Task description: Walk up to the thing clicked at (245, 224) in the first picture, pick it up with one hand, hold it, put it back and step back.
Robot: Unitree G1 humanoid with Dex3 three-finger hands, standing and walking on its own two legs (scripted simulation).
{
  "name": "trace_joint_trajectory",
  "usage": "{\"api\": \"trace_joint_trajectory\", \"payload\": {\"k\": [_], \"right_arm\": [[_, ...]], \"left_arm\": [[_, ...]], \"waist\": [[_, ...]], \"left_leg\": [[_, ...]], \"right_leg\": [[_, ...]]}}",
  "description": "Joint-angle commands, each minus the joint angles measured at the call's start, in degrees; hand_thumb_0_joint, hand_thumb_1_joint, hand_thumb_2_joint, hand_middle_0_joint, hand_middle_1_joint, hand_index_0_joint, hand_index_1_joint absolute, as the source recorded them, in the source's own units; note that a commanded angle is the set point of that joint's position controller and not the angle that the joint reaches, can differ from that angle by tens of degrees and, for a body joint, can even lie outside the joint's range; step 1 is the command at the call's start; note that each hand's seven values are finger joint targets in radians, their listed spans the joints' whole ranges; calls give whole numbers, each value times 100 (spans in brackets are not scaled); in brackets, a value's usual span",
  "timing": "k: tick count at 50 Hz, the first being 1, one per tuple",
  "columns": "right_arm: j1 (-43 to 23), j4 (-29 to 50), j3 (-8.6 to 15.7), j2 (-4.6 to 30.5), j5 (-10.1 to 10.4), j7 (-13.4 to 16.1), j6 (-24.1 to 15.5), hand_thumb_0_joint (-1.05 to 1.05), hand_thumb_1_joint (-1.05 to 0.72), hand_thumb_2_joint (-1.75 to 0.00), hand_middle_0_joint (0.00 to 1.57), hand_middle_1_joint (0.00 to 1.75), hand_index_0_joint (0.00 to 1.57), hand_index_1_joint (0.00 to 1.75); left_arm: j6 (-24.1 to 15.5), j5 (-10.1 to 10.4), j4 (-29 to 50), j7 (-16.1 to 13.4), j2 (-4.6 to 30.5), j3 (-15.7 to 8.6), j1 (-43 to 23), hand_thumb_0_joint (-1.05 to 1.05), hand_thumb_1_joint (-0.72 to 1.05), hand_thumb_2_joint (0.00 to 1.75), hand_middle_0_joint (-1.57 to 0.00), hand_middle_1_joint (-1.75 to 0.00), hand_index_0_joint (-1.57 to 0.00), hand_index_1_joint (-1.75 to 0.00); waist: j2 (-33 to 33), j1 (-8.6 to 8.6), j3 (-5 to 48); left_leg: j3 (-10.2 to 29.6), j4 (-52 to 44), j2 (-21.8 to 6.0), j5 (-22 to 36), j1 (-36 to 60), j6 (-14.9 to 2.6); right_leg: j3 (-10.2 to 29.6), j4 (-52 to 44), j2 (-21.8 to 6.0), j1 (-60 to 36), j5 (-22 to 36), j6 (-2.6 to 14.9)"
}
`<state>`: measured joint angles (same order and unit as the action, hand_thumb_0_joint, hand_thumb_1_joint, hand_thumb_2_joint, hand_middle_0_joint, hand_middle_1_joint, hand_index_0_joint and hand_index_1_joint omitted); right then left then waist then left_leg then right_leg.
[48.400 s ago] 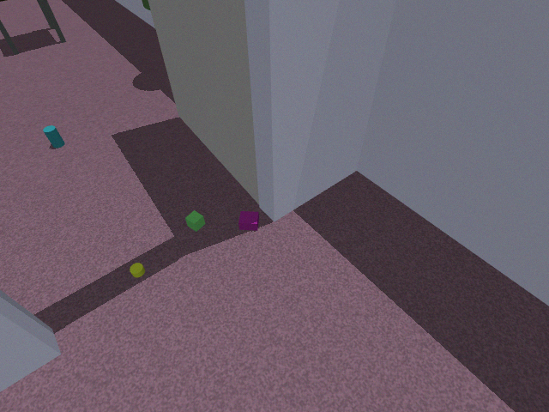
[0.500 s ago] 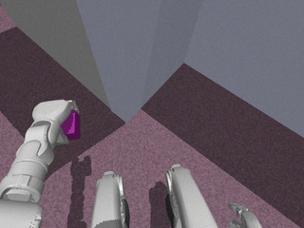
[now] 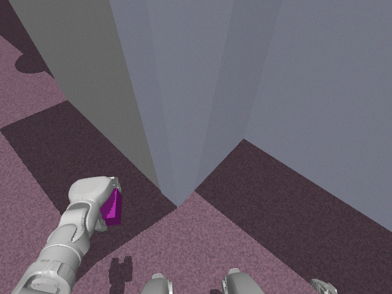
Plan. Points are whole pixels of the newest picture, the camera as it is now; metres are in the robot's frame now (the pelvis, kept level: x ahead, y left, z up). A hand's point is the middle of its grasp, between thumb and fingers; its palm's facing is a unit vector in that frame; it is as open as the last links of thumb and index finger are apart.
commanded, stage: lift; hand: left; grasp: from above
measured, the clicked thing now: (101, 208) +0.36 +0.22 -0.10
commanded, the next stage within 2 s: hold in 0.24 s
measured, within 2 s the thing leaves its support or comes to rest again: neither
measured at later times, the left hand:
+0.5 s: hand (89, 192) +0.36 +0.22 -0.01, palm faces -0.45 -0.04 -0.89, open 10.1 cm
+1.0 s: hand (82, 197) +0.34 +0.22 +0.02, palm faces -0.45 -0.02 -0.89, open 10.1 cm
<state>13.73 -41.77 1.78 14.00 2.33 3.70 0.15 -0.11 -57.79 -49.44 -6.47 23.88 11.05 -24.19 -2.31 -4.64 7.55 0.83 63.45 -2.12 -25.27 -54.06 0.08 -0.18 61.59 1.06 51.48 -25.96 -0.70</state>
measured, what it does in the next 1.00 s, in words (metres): rises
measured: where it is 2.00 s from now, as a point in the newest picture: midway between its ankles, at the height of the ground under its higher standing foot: outside the picture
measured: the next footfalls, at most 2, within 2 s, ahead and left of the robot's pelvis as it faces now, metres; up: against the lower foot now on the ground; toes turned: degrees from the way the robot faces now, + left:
none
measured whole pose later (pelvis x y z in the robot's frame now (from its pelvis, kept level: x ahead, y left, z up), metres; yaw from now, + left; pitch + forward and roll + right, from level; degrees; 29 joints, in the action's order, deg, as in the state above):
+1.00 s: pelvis +0.03 +0.00 +0.07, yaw +0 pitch +5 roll +0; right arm 11.9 -39.7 2.1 14.1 3.4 3.2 4.0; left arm -0.4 -57.7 -37.8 0.9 23.3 12.8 -15.8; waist -2.6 -0.6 3.3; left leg -1.5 38.3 -1.1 -17.5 -26.3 -0.1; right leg 1.8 37.9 0.0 25.0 -18.5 -0.9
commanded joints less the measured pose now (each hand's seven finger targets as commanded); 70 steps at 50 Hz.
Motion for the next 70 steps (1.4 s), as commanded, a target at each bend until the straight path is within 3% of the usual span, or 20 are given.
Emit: {"api": "trace_joint_trajectory", "payload": {"k": [1,8,17,21,26,33,47,55,57,61,65,68,70], "right_arm": [[265,433,299,804,19,43,-174,0,-89,-90,20,30,20,30],[274,471,339,802,36,16,-122,0,-89,-90,20,30,20,30],[283,511,367,789,28,10,-50,0,-89,-89,20,30,20,30],[203,509,380,814,47,2,13,0,-89,-89,20,30,20,30],[69,612,368,806,73,-15,60,0,-89,-89,20,30,20,30],[-80,712,370,821,87,-8,104,0,-89,-89,20,30,20,30],[-455,931,289,800,112,17,132,0,-89,-90,20,30,20,30],[-585,961,238,772,126,58,119,0,-90,-90,20,30,20,30],[-584,964,238,786,133,70,100,0,-90,-90,20,30,20,30],[-710,1011,203,754,142,81,84,0,-89,-90,20,30,20,30],[-747,1006,207,772,142,81,66,0,-90,-90,20,30,20,30],[-775,998,194,755,143,90,53,0,-90,-90,20,30,20,30],[-800,1010,202,764,154,98,50,0,-90,-90,20,30,20,30]], "left_arm": [[76,-6,866,-338,1101,-440,-1655,0,69,70,-95,-77,-99,-72],[163,94,854,-209,940,-330,-1493,0,64,68,-93,-72,-96,-68],[31,74,1421,-101,986,-413,-1367,0,63,71,-92,-73,-96,-69],[17,-87,1317,-40,1048,-367,-1311,0,60,69,-91,-71,-94,-67],[-30,-29,1552,119,965,-340,-1180,0,64,68,-93,-71,-97,-67],[-39,26,1836,315,1000,-317,-1107,0,62,67,-91,-72,-96,-67],[-49,19,2232,494,1101,-389,-988,0,64,66,-92,-73,-97,-68],[-64,56,2252,602,1020,-337,-811,0,69,65,-95,-75,-101,-69],[-85,79,2426,587,1151,-439,-917,0,70,66,-96,-75,-101,-70],[-97,89,2457,581,1084,-399,-910,0,71,64,-96,-76,-102,-70],[-108,91,2572,622,1156,-426,-880,0,70,63,-95,-76,-101,-70],[-91,101,2575,641,1077,-359,-867,0,68,64,-95,-76,-100,-70],[-75,123,2576,634,1173,-461,-855,0,68,64,-95,-74,-100,-69]], "waist": [[-173,56,1858],[115,51,1586],[65,147,1773],[8,193,1504],[-38,236,1344],[114,265,1382],[64,400,1066],[210,398,941],[154,394,1009],[161,414,753],[-9,492,887],[128,439,882],[67,470,875]], "left_leg": [[48,-1338,202,1045,2010,-41],[21,-1747,221,1538,2383,-74],[-67,-2075,248,2384,3108,-77],[-117,-2280,269,2284,3166,-70],[-100,-2543,262,2176,3357,-40],[-144,-2646,245,2607,3676,-69],[-169,-3007,289,1967,3765,-62],[-187,-3132,290,1861,3851,-95],[-199,-3156,292,1832,3878,-98],[-208,-3276,302,1484,3837,-91],[-176,-3375,255,1647,3988,-56],[-194,-3373,268,1731,4044,-75],[-229,-3405,277,1773,4116,-72]], "right_leg": [[60,-1337,145,-1269,1120,155],[112,-1815,134,-1840,1624,112],[115,-2174,125,-2521,2401,88],[115,-2344,119,-2581,2288,99],[108,-2511,134,-2695,2090,129],[98,-2625,140,-2968,2474,105],[143,-2951,105,-3071,1854,124],[155,-3092,92,-3116,1755,98],[165,-3118,86,-3151,1728,96],[181,-3264,78,-3086,1368,102],[141,-3212,99,-3203,1479,135],[148,-3270,96,-3255,1571,111],[144,-3323,91,-3281,1593,111]]}}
